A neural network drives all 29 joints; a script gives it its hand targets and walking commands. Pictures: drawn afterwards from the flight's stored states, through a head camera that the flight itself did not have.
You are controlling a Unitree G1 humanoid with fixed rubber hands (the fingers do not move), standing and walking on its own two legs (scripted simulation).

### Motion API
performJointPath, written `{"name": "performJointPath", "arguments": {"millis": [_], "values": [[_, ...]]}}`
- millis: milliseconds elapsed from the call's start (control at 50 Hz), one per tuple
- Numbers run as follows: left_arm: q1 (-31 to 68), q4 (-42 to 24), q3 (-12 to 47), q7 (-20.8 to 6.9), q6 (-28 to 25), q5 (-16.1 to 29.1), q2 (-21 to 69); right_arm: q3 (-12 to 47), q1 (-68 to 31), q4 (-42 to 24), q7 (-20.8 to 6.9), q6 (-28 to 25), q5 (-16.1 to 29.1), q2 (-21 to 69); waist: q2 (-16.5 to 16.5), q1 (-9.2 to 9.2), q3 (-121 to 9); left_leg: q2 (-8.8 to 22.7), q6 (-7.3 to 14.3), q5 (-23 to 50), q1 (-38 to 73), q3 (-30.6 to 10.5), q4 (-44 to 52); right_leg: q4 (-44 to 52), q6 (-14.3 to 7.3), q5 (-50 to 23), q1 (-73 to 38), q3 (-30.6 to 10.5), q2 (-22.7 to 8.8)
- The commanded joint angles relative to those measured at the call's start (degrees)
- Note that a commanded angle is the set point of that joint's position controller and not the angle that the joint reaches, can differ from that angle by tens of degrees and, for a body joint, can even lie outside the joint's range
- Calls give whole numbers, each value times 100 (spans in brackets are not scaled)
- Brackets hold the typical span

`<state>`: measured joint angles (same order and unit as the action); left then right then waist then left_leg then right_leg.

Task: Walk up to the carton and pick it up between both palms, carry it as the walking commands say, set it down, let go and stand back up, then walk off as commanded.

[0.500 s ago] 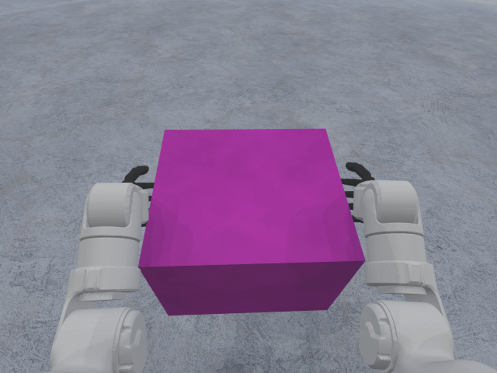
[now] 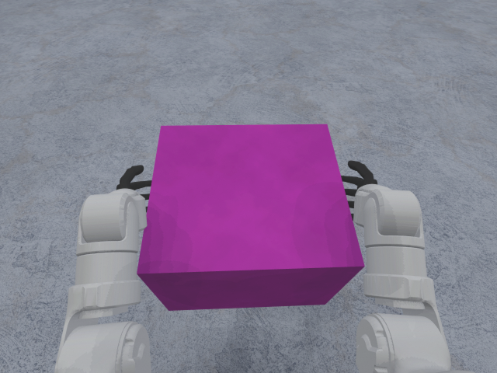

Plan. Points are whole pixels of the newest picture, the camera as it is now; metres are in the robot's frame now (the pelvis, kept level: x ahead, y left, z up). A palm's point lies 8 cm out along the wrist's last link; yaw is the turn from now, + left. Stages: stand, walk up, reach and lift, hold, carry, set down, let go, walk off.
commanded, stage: carry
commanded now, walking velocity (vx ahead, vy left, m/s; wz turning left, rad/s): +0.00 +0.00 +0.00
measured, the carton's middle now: (246, 219) +0.37 -0.01 +0.03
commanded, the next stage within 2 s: none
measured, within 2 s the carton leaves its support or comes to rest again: neither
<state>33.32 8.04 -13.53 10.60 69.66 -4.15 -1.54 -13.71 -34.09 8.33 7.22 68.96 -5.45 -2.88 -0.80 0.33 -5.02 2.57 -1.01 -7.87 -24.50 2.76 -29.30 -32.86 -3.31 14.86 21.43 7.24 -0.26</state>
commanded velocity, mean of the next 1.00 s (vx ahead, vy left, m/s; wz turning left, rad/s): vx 0.00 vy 0.00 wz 0.00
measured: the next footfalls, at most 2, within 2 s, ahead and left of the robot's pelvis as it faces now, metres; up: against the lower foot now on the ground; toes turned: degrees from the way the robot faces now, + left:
none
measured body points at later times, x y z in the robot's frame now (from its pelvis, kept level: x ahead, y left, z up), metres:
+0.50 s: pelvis +0.02 +0.00 +0.00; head +0.00 -0.01 +0.45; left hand +0.35 +0.18 +0.11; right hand +0.36 -0.20 +0.11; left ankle +0.08 +0.13 -0.73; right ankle +0.03 -0.08 -0.73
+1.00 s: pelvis +0.02 +0.00 +0.00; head +0.00 +0.00 +0.45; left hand +0.35 +0.18 +0.11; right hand +0.35 -0.19 +0.11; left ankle +0.08 +0.13 -0.73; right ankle +0.03 -0.08 -0.73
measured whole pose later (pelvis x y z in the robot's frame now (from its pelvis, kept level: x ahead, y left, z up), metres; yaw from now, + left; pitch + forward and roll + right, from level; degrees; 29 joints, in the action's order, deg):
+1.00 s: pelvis +0.02 +0.00 +0.00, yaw +0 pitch +3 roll +0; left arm 29.2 4.8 -13.7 10.4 68.3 -4.6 -0.2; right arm -13.3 -30.3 6.0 6.5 67.5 -5.9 -1.7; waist -0.7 0.2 -6.3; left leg 2.7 -0.9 -9.8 -22.6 3.2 -29.7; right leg -32.1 -3.0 15.9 19.1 6.8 -0.1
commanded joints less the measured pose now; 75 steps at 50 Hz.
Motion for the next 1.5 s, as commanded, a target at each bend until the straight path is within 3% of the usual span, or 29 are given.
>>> {"name": "performJointPath", "arguments": {"millis": [0, 180, 680, 1480], "values": [[4056, -849, 3407, -2372, -154, 2692, 6186, 3447, -3741, -673, -2127, -60, 2662, 6299, 150, -8, -2241, 392, 200, 835, 1092, -507, 34, 585, 119, -945, -726, -891, -753], [3819, -987, 3532, -2374, -199, 2677, 6119, 3594, -3499, -803, -2112, -108, 2626, 6238, 163, -14, -2222, 387, 212, 896, 1102, -478, -19, 542, 87, -1196, -836, -898, -763], [3678, -925, 3555, -2386, -230, 2613, 6067, 3592, -3357, -658, -2157, -126, 2588, 6195, 125, -17, -1949, 406, 216, 577, 1076, -497, 136, 735, 110, -621, -699, -930, -702], [3366, -975, 3611, -2383, -431, 2506, 6017, 3628, -3066, -716, -2150, -320, 2459, 6073, 111, -17, -1944, 418, 275, 609, 1098, -488, 128, 685, 69, -692, -732, -909, -680]]}}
